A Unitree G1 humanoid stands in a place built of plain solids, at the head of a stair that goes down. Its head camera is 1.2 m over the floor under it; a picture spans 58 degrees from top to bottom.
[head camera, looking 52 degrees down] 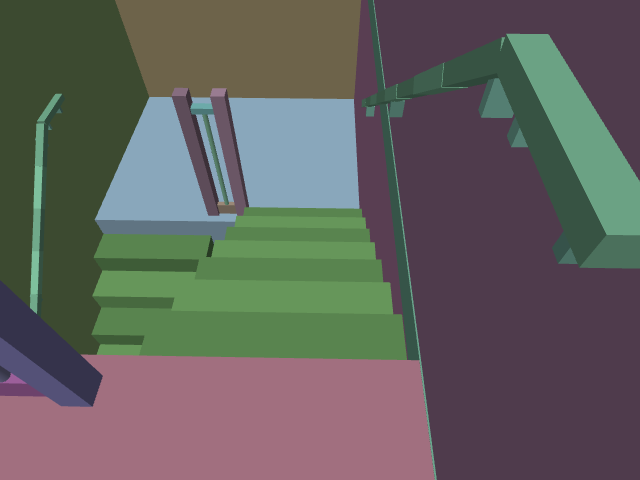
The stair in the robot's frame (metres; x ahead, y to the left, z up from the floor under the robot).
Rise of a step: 0.18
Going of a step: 0.25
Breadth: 0.90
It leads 1 degrees to the right of straight ahead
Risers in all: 8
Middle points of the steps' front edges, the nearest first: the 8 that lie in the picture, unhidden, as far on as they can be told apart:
0.51 0.16 0.00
0.75 0.15 -0.18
1.00 0.15 -0.36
1.24 0.15 -0.53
1.49 0.14 -0.71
1.73 0.14 -0.89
1.98 0.13 -1.07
2.23 0.13 -1.25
